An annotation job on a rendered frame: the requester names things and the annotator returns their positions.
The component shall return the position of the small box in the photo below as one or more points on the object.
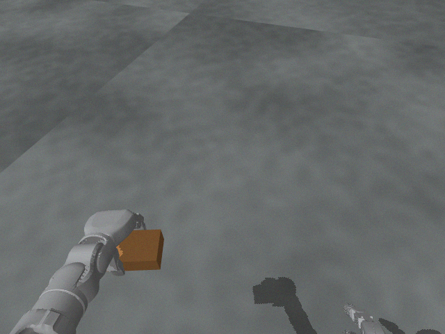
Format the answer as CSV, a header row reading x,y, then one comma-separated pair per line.
x,y
142,250

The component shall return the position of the left robot hand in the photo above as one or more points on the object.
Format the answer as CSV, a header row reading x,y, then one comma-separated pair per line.
x,y
118,225

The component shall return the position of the left robot arm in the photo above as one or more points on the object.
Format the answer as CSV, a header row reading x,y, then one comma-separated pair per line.
x,y
62,304

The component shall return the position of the right robot hand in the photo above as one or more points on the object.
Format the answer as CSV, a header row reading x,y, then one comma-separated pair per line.
x,y
363,320

